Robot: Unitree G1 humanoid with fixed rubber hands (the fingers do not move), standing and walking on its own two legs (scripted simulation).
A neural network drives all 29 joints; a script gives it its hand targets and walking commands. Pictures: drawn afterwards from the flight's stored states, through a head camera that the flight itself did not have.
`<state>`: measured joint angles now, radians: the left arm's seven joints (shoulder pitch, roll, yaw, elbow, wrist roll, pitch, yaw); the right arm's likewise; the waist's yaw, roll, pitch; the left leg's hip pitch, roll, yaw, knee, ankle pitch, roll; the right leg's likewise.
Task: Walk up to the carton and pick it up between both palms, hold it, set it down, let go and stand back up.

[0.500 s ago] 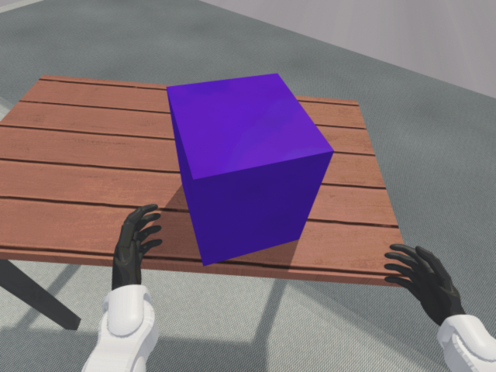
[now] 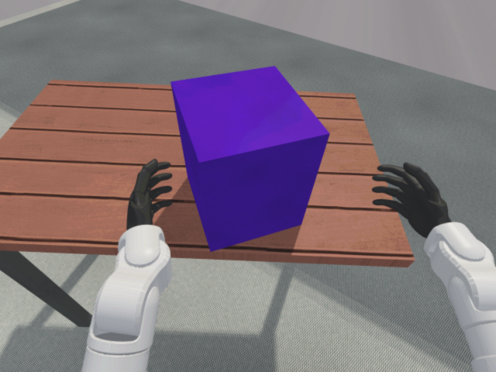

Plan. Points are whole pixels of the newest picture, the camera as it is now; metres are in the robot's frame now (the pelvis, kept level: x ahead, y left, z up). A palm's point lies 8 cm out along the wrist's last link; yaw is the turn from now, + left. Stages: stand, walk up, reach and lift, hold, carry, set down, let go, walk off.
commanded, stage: reach and lift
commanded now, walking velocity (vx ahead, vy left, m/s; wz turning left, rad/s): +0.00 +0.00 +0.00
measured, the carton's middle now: (242, 160) +0.48 +0.04 +0.06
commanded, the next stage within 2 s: none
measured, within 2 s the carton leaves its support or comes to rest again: neither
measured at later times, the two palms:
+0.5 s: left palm (141, 178) +0.34 +0.18 +0.15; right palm (409, 162) +0.40 -0.22 +0.16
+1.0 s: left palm (138, 144) +0.38 +0.18 +0.18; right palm (390, 114) +0.46 -0.19 +0.20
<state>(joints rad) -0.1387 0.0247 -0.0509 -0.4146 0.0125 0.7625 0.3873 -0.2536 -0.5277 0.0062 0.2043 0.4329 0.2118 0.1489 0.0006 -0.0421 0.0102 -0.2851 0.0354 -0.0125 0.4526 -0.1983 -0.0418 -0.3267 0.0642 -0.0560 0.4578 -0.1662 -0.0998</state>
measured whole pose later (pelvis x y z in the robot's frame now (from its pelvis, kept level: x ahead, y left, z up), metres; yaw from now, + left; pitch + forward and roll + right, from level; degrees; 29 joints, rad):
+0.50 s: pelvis +0.01 +0.00 +0.00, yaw +0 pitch +2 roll +1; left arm -0.43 0.02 0.10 -0.18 0.00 0.85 0.39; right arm -0.59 -0.53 0.05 0.38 0.43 0.36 0.14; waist 0.02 -0.01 0.01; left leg -0.28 0.04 -0.01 0.45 -0.20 -0.04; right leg -0.33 0.07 -0.05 0.45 -0.17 -0.10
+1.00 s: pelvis +0.01 +0.00 +0.00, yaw +0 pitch +3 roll +1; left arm -0.68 0.02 0.14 0.06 -0.03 0.85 0.38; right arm -0.89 -0.53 0.07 0.63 0.43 0.38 0.13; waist 0.09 0.02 0.00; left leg -0.28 0.04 -0.01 0.44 -0.21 -0.04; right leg -0.33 0.07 -0.05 0.45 -0.18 -0.10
